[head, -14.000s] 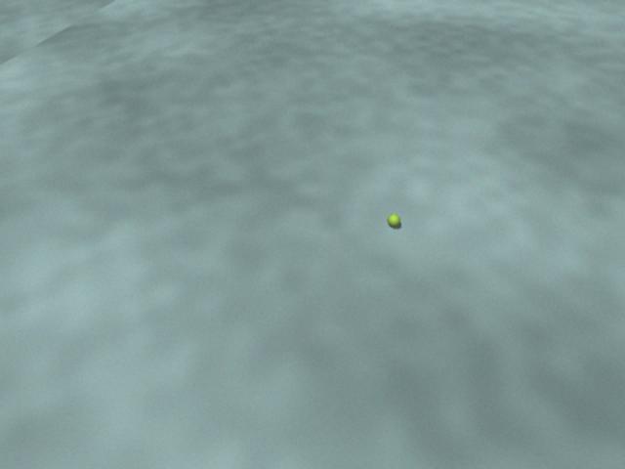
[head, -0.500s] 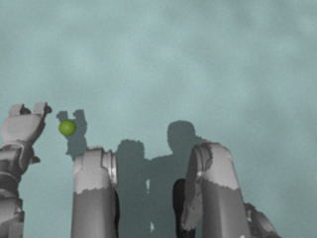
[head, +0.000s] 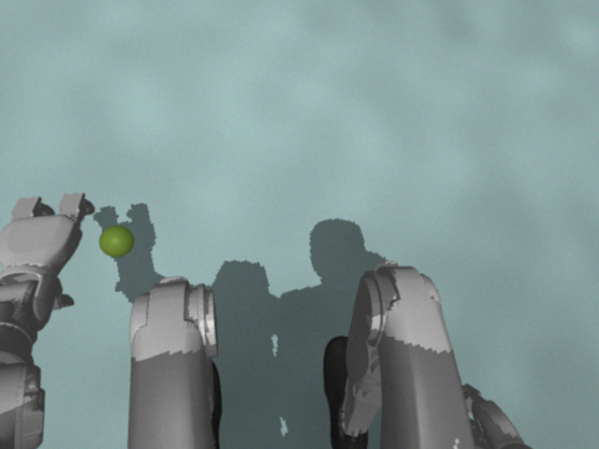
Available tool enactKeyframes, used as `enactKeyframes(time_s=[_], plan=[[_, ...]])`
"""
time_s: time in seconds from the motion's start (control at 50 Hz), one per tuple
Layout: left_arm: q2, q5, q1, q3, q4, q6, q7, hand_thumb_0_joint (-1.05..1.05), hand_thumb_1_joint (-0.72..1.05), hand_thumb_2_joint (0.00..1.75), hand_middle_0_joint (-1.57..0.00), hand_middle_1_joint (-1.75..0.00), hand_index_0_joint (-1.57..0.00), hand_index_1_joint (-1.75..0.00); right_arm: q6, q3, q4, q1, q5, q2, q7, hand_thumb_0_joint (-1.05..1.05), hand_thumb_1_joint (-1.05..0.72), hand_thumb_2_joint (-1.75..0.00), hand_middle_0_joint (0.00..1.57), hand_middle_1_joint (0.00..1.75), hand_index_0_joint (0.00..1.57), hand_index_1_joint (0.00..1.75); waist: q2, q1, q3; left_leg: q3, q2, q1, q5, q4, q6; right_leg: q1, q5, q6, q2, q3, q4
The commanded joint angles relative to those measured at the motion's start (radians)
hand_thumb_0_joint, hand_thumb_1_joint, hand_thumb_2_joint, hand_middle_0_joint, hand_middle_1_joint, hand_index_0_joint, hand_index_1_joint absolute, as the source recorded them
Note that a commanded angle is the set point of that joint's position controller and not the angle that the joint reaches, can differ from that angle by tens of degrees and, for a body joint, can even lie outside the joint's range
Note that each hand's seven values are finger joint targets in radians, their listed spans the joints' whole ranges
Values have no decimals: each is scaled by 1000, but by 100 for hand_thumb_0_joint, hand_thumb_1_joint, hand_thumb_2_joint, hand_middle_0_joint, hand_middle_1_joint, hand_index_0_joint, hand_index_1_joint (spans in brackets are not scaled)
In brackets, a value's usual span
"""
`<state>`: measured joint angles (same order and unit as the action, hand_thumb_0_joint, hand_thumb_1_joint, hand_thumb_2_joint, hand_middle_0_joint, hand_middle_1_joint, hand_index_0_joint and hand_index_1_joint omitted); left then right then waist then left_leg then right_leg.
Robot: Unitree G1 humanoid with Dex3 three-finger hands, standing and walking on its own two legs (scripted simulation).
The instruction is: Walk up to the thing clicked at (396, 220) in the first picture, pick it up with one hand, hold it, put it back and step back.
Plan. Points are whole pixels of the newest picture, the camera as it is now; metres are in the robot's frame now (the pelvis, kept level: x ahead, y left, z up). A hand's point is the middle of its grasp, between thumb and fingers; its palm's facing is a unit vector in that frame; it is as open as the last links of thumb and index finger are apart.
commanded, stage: rise first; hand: left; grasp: from above
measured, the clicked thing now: (117, 241) +0.42 +0.28 -0.30
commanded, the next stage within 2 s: approach in 0.06 s
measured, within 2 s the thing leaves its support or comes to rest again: neither
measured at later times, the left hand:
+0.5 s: hand (103, 220) +0.42 +0.27 -0.19, palm faces -0.40 -0.04 -0.92, open 14.2 cm
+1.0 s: hand (71, 261) +0.36 +0.31 -0.20, palm faces -0.51 -0.09 -0.85, open 14.3 cm
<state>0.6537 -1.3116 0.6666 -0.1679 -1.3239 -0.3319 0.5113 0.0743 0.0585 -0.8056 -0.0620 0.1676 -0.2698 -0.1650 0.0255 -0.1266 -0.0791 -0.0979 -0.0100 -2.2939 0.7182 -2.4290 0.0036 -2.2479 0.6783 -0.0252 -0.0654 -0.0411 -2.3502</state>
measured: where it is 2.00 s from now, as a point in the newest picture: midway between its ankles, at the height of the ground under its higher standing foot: (276, 430)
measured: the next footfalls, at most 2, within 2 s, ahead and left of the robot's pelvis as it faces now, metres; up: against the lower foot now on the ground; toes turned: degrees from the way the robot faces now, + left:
none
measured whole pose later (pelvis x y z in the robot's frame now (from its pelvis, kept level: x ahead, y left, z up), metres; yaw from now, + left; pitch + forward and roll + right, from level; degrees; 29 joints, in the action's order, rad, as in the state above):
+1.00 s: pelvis +0.00 +0.00 -0.01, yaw -1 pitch +32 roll -7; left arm 0.68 -1.28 0.72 -0.12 -1.38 -0.35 0.47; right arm 0.09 0.03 -0.83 -0.12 0.19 -0.28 -0.19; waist 0.02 -0.14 -0.04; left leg -0.11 -0.01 -2.31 0.71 -2.46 0.00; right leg -2.27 0.66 -0.03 -0.06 -0.05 -2.37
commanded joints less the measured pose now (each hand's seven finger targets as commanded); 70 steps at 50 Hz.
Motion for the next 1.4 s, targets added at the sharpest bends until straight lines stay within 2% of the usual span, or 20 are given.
enactKeyframes(time_s=[0.0,0.16,0.2,0.24,0.36,0.46,0.62,0.74,0.78,0.82,0.9,0.96,1.02,1.1,1.16,1.2,1.24,1.26,1.36,1.38], plan=[[251,19,213,-49,89,-5,45,0,-51,98,-11,-96,-11,-97,16,74,26,-166,10,-232,12,0,-90,-90,20,30,20,30,-201,3,-625,82,41,483,-190,280,30,289,-162,46,55,-83,211],[270,7,234,-62,63,-3,57,0,-58,103,-6,-100,-5,-101,15,76,8,-175,24,-239,8,0,-90,-90,20,30,20,30,-201,-7,-641,85,41,479,-209,258,30,300,-185,46,56,-83,201],[224,10,297,-11,79,-3,55,0,-59,104,-6,-101,-5,-103,20,70,11,-167,22,-232,3,0,-90,-90,20,30,20,30,-215,-31,-629,83,41,478,-176,261,30,277,-157,47,57,-83,207],[235,12,329,-13,102,-3,60,0,-59,105,-6,-101,-5,-102,24,72,9,-177,18,-241,10,0,-90,-90,20,30,20,30,-244,-31,-650,75,37,500,-186,270,28,263,-161,43,54,-88,195],[152,-2,516,86,-8,31,88,0,-58,103,-6,-105,-6,-105,43,40,-16,-207,28,-239,9,0,-91,-90,20,30,20,30,-234,-115,-594,71,37,466,-130,254,31,214,-132,44,55,-95,209],[216,-9,484,26,-74,118,118,0,-59,104,-6,-103,-5,-104,42,26,-3,-221,30,-252,4,0,-91,-90,20,30,20,30,-295,-83,-659,82,39,510,-194,275,24,253,-194,47,54,-94,199],[241,44,388,10,-178,204,47,0,-58,102,-6,-103,-6,-104,38,-7,32,-216,20,-241,-19,0,-90,-90,20,30,20,30,-207,-63,-613,106,44,399,-201,253,42,354,-230,52,64,-80,226],[285,89,259,-50,-49,144,-26,0,-58,102,-7,-102,-6,-102,25,14,53,-209,0,-239,-18,0,-90,-90,20,30,20,30,-156,-9,-645,111,44,343,-186,254,46,445,-211,45,65,-65,235],[309,85,251,-76,-15,104,-34,0,-59,103,-7,-101,-6,-102,24,27,62,-211,0,-247,-17,0,-90,-90,20,30,20,30,-129,-16,-633,107,43,339,-185,239,46,434,-207,44,65,-65,232],[298,79,306,-66,60,48,-43,0,-60,104,-7,-100,-6,-101,19,39,47,-226,11,-250,-14,0,-90,-90,20,30,20,30,-164,-27,-654,100,40,364,-187,233,38,416,-207,47,68,-64,232],[166,70,412,55,77,-42,-18,0,-58,101,-7,-103,-6,-103,28,36,-1,-244,21,-226,-14,0,-91,-90,20,30,20,30,-184,-98,-570,74,35,386,-103,214,28,291,-112,55,68,-72,240],[245,40,384,2,162,-69,43,0,-58,102,-6,-100,-6,-101,33,61,-3,-237,18,-251,0,0,-90,-90,20,30,20,30,-260,-53,-656,71,32,481,-134,240,19,282,-112,52,63,-78,225],[129,4,420,85,-31,-44,95,0,-58,102,-6,-99,-5,-100,39,54,-20,-202,29,-249,-7,0,-90,-90,20,30,20,30,-225,-108,-540,49,30,458,-86,252,20,163,-86,51,67,-112,199],[241,-63,485,33,-120,-5,161,0,-56,103,-7,-99,-6,-100,56,25,-53,-202,53,-265,-18,0,-90,-90,20,30,20,30,-289,-102,-555,51,33,502,-156,243,19,166,-144,37,63,-128,151],[212,-67,447,32,-201,42,195,0,-59,105,-6,-96,-3,-99,65,12,-50,-156,75,-262,-37,0,-90,-90,20,30,20,30,-320,-107,-548,57,35,510,-171,246,14,165,-162,28,68,-135,139],[260,-68,517,15,-207,58,196,0,-58,104,-6,-97,-4,-99,79,-1,-47,-155,87,-274,-51,0,-89,-90,20,30,20,30,-307,-130,-534,57,35,481,-172,221,22,173,-177,22,68,-139,137],[344,-71,440,-57,-267,80,202,0,-59,105,-6,-96,-3,-98,77,-10,-29,-158,94,-283,-60,0,-89,-90,20,30,20,30,-305,-105,-547,64,37,462,-190,209,23,208,-194,26,66,-134,123],[324,-70,457,-48,-291,86,198,0,-59,104,-6,-96,-3,-98,82,-10,-26,-162,100,-283,-70,0,-89,-90,20,30,20,30,-310,-125,-526,66,35,450,-180,199,24,206,-194,26,69,-135,123],[317,-31,403,-53,-295,88,151,0,-56,102,-5,-98,-4,-99,90,-22,4,-153,110,-281,-89,0,-89,-90,20,30,20,30,-301,-121,-532,60,39,412,-172,183,31,249,-193,27,75,-139,119],[360,-21,392,-86,-297,82,147,0,-56,101,-5,-98,-4,-99,92,-31,-4,-167,114,-277,-92,0,-89,-90,20,30,20,30,-289,-114,-542,54,39,399,-168,178,32,261,-190,27,77,-143,118]])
